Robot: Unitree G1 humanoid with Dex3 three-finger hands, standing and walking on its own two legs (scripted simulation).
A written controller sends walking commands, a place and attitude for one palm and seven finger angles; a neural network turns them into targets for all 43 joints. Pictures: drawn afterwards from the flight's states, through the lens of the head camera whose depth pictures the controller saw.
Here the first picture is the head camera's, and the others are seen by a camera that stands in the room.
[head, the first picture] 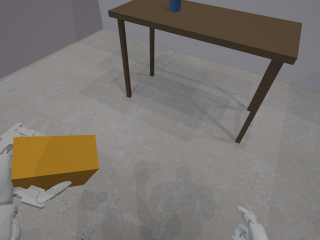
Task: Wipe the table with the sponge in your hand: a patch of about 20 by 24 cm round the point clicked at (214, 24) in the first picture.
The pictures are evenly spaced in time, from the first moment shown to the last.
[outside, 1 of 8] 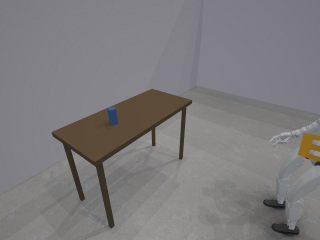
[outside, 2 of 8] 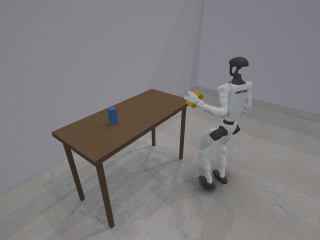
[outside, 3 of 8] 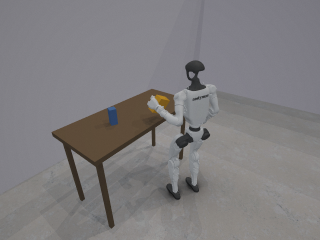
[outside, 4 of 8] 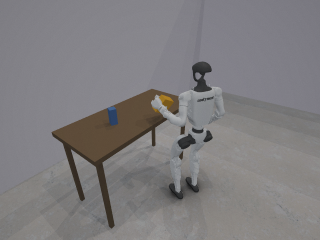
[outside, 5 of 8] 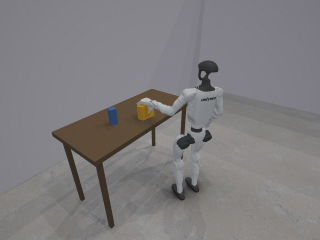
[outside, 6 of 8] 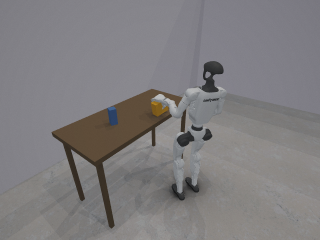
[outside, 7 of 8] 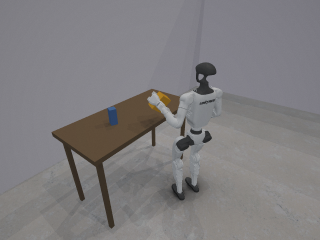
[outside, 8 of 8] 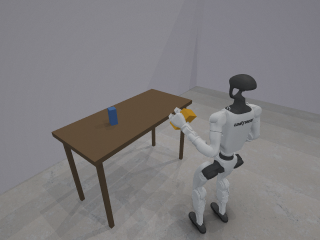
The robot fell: no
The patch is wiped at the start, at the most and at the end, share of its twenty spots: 0.00 1.00 1.00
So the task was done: yes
